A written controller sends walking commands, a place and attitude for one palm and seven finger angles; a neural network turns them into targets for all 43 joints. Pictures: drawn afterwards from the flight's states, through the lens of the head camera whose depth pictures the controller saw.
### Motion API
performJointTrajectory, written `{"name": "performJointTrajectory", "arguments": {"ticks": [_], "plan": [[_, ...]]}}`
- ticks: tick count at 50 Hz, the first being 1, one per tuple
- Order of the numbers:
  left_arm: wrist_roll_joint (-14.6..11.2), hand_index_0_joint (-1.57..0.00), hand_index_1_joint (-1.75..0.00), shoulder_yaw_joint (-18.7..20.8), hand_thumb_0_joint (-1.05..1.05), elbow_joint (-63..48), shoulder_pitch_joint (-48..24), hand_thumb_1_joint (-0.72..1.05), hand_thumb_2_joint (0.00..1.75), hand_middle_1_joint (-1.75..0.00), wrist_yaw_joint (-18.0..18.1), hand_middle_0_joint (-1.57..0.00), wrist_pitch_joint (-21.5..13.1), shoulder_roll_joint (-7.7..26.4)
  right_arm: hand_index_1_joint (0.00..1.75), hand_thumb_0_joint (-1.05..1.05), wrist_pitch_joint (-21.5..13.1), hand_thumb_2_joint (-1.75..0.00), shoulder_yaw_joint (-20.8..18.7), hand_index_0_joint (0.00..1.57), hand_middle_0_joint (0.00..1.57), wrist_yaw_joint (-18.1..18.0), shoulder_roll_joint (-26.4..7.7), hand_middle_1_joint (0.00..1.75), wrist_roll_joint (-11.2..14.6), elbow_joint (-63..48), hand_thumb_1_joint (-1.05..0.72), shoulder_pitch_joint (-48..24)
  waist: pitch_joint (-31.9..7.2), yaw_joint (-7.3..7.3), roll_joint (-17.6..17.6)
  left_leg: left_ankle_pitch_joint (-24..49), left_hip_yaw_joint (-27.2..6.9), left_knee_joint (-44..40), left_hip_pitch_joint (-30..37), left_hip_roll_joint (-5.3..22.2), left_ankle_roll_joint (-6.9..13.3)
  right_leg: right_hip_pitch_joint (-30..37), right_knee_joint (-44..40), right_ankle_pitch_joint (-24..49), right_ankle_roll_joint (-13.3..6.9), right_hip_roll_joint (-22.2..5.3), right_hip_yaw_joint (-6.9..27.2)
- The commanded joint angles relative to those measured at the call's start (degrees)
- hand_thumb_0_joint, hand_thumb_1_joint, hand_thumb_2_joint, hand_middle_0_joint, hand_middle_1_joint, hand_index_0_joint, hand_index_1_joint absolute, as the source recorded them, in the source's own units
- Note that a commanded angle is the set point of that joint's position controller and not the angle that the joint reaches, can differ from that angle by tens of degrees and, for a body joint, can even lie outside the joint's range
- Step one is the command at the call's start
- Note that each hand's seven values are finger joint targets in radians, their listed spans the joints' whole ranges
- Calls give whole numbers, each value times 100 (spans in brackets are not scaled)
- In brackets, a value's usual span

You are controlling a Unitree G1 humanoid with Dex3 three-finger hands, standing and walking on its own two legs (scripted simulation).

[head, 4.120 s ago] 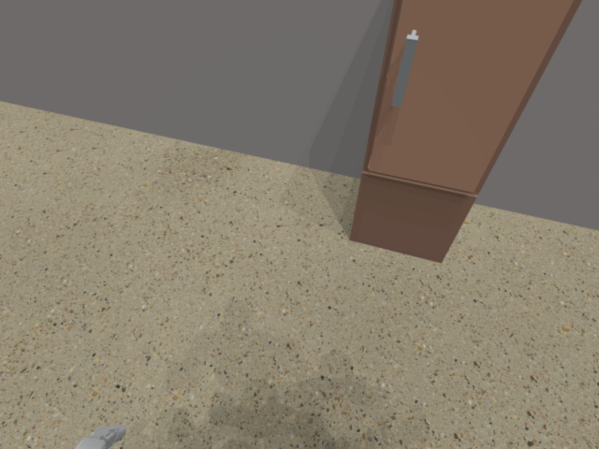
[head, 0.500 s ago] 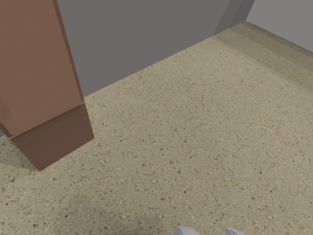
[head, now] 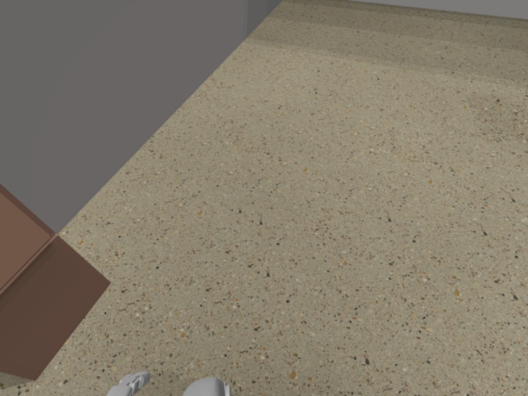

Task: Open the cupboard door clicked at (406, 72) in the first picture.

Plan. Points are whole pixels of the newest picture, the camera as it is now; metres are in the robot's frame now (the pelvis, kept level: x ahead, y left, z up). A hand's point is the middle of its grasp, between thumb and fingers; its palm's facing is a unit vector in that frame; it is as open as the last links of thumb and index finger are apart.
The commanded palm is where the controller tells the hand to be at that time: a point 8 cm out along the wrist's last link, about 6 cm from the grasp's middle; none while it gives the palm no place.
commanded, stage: walk to a spot facing it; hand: left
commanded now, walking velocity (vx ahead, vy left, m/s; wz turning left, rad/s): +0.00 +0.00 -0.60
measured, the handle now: out of the picture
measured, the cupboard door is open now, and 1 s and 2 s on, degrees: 0 0 0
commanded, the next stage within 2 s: turn to face it in 0.86 s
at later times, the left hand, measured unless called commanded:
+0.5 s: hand out of the picture +0.11 +0.25 -0.17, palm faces -0.22 -0.96 -0.16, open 7.4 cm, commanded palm none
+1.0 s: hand (243, 289) +0.34 +0.07 -0.16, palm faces -0.58 -0.78 -0.24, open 7.3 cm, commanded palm none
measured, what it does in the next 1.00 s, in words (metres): walks ahead, turning right: left foot, then right foot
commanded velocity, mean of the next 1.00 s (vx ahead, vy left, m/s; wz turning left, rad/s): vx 0.07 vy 0.00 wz -0.52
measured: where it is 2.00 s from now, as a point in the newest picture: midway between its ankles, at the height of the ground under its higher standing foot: outside the picture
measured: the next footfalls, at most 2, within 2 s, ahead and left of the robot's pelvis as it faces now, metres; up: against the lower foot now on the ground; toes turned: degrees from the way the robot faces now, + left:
left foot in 0.38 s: +0.08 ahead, +0.14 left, +0.00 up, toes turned -9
right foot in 0.90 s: +0.12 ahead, -0.11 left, +0.00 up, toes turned -39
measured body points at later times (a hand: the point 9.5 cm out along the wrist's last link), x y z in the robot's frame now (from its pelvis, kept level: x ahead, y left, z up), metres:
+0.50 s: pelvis +0.04 +0.05 +0.01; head +0.06 +0.09 +0.46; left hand +0.12 +0.30 -0.16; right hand +0.06 -0.22 -0.10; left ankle +0.04 +0.14 -0.73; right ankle -0.01 -0.08 -0.66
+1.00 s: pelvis +0.11 +0.00 -0.01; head +0.14 -0.05 +0.43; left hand +0.37 +0.11 -0.14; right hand -0.06 -0.18 -0.17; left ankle +0.09 +0.15 -0.65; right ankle +0.09 -0.09 -0.73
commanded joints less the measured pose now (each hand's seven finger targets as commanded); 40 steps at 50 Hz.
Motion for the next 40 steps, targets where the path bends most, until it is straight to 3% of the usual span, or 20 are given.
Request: {"name": "performJointTrajectory", "arguments": {"ticks": [1, 3, 10, 14, 16, 17, 18, 19, 20, 21, 22, 23, 25, 27, 30, 34, 36, 38, 40], "plan": [[-42, -20, -30, 282, 0, -250, 264, 90, 90, -30, 96, -20, -146, 1144, 30, 0, -226, -90, -44, 20, 20, -37, -310, 30, 2, -512, -90, -140, -643, 165, -1102, 451, -385, -19, -550, -37, -122, 947, -1123, 3721, -572, -1234, 1360], [-41, -20, -30, 295, 0, -227, 342, 90, 90, -30, 84, -20, -147, 1196, 30, 0, -216, -90, -40, 20, 20, -53, -315, 30, 4, -545, -90, -217, -683, 198, -1055, 465, -417, -158, -565, -111, -154, 1023, -1160, 3513, -634, -1223, 1534], [11, -20, -30, 336, 0, -174, 557, 90, 90, -30, 11, -20, -128, 1297, 30, 0, -302, -90, -17, 20, 20, 27, -398, 30, -20, -852, -90, -790, -465, 417, -1233, 266, -406, -1192, -373, -287, -87, 779, -1763, 283, -800, -1167, 2477], [28, -20, -30, 348, 0, -167, 597, 90, 90, -30, -12, -20, -144, 1338, 30, 0, -416, -90, -2, 20, 20, 38, -349, 30, 31, -956, -90, -875, -372, 474, -1300, -54, -421, -2153, 270, -529, 81, 421, -1777, -170, -839, -1148, 2904], [16, -20, -30, 356, 0, -223, 378, 90, 90, -30, -17, -20, -130, 1351, 30, 0, -490, -90, 16, 20, 20, 1, -321, 30, 51, -856, -90, -418, -482, 244, -1330, 221, -357, -3106, 1147, -659, 168, 35, -1463, -56, -688, -946, 2838], [-19, -20, -30, 346, 0, -239, 256, 90, 90, -30, -34, -20, -106, 1270, 30, 0, -529, -90, 15, 20, 20, -33, -339, 30, 57, -720, -90, -71, -538, 78, -1162, 725, -242, -3831, 2028, -738, 208, -510, -1176, -247, -462, -646, 2628], [-48, -20, -30, 275, 0, -320, 173, 90, 90, -30, -63, -20, -99, 1019, 30, 0, -589, -90, -18, 20, 20, -102, -589, 30, 55, -567, -90, 417, -741, -165, -451, 642, -587, -4457, 3143, -246, 307, -1301, -478, -591, -178, -187, 2194], [-102, -20, -30, 199, 0, -410, 258, 90, 90, -30, -134, -20, -102, 607, 30, 0, -595, -90, -144, 20, 20, -115, -1197, 30, -9, -535, -90, 702, -822, -302, 1355, -704, -2342, -5207, 3739, 1296, 637, -2426, 1049, -1464, 157, 573, 1214], [-28, -20, -30, 247, 0, -539, 38, 90, 90, -30, -159, -20, -109, 730, 30, 0, -576, -90, -172, 20, 20, -112, -1430, 30, -16, -591, -90, 757, -407, -344, 1425, -1431, -3186, -5657, 2973, 2256, 1116, -2720, 2187, -1585, 318, 249, 630], [34, -20, -30, 322, 0, -470, 57, 90, 90, -30, -202, -20, -80, 940, 30, 0, -555, -90, -89, 20, 20, -96, -1197, 30, -26, -692, -90, 381, 10, -155, 813, -1547, -2979, -5833, 2101, 2137, 1224, -2470, 2697, -1144, 354, -84, 748], [87, -20, -30, 376, 0, -270, 225, 90, 90, -30, -238, -20, -38, 971, 30, 0, -583, -90, 4, 20, 20, -100, -849, 30, -33, -719, -90, 0, 179, 75, 634, -1148, -2346, -5820, 1761, 1668, 991, -2261, 2984, -717, 417, -89, 663], [90, -20, -30, 382, 0, -175, 311, 90, 90, -30, -293, -20, -14, 894, 30, 0, -610, -90, 61, 20, 20, -125, -718, 30, -21, -762, -90, -194, 297, 169, 475, -453, -1719, -5690, 1626, 1406, 901, -2180, 3189, -434, 440, -180, 507], [83, -20, -30, 327, 0, -52, 479, 90, 90, -30, -313, -20, 35, 676, 30, 0, -649, -90, 139, 20, 20, -152, -512, 30, -4, -692, -90, -105, 297, 243, 420, 1345, -765, -5351, 1678, 1007, 730, -2035, 3485, 36, 535, -184, 359], [65, -20, -30, 285, 0, 38, 619, 90, 90, -30, -271, -20, 77, 545, 30, 0, -683, -90, 157, 20, 20, -182, -448, 30, 22, -532, -90, 260, 13, 234, 530, 3282, -184, -4908, 2152, 849, 653, -2070, 3625, 180, 602, -153, 278], [41, -20, -30, 247, 0, 12, 465, 90, 90, -30, -246, -20, 125, 446, 30, 0, -674, -90, 133, 20, 20, -196, -444, 30, 31, -387, -90, 547, -94, 181, 618, 4505, 186, -4598, 2539, 894, 769, -2188, 3438, 218, 665, -192, 114], [42, -20, -30, 198, 0, -123, -116, 90, 90, -30, -245, -20, 143, 391, 30, 0, -628, -90, 75, 20, 20, -191, -428, 30, 10, -196, -90, 881, -58, -32, 615, 4828, 352, -4430, 2894, 1066, 980, -2250, 2690, 229, 676, -324, -125], [38, -20, -30, 168, 0, -194, -360, 90, 90, -30, -241, -20, 141, 338, 30, 0, -602, -90, 38, 20, 20, -181, -445, 30, -11, -118, -90, 898, 15, -66, 632, 4824, 505, -4351, 2951, 1160, 1057, -2137, 2131, 121, 644, -357, -239], [35, -20, -30, 139, 0, -269, -603, 90, 90, -30, -232, -20, 110, 308, 30, 0, -568, -90, -3, 20, 20, -162, -477, 30, -36, -37, -90, 987, 13, -161, 702, 4929, 610, -4186, 2977, 1205, 1073, -1849, 1554, -81, 555, -282, -391], [46, -20, -30, 141, 0, -299, -631, 90, 90, -30, -210, -20, 63, 340, 30, 0, -542, -90, -46, 20, 20, -141, -518, 30, -31, 10, -90, 1006, -53, -145, 724, 5405, 691, -3926, 2996, 1295, 1062, -1530, 1176, -218, 437, -174, -494]]}}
